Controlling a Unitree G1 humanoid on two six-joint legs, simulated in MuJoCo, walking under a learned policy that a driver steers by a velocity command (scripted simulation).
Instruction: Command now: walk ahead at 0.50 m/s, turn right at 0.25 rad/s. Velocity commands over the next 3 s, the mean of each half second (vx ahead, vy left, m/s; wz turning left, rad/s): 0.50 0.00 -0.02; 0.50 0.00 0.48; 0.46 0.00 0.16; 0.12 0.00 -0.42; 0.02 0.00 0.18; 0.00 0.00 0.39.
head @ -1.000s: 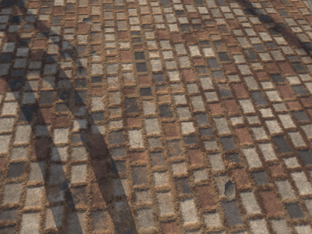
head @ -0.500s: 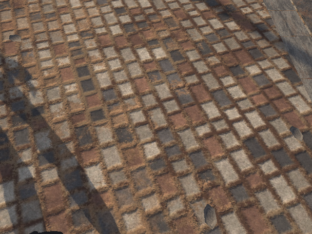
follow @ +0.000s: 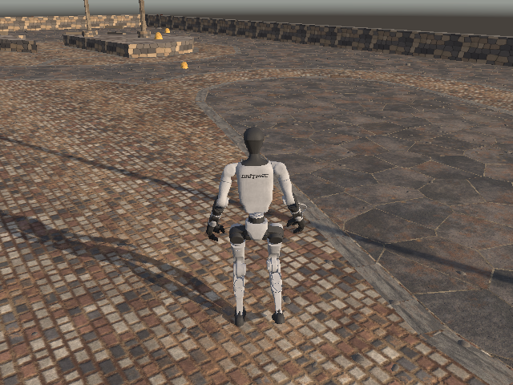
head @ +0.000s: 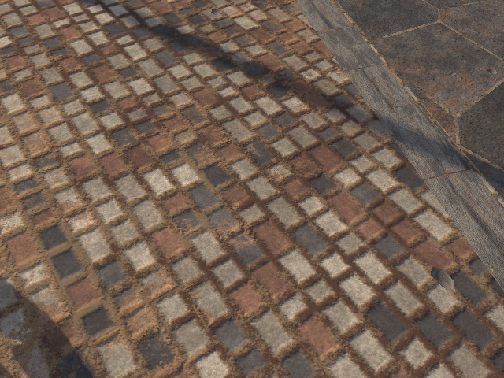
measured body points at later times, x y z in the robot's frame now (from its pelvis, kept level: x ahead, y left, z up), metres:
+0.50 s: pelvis +0.26 -0.05 +0.00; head +0.28 -0.07 +0.45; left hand +0.42 +0.21 -0.08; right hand +0.31 -0.34 -0.13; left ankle +0.17 +0.10 -0.65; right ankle +0.30 -0.15 -0.73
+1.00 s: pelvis +0.51 +0.03 -0.01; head +0.55 +0.05 +0.44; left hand +0.50 +0.32 -0.13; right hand +0.75 -0.18 -0.10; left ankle +0.56 +0.11 -0.73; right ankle +0.41 -0.16 -0.63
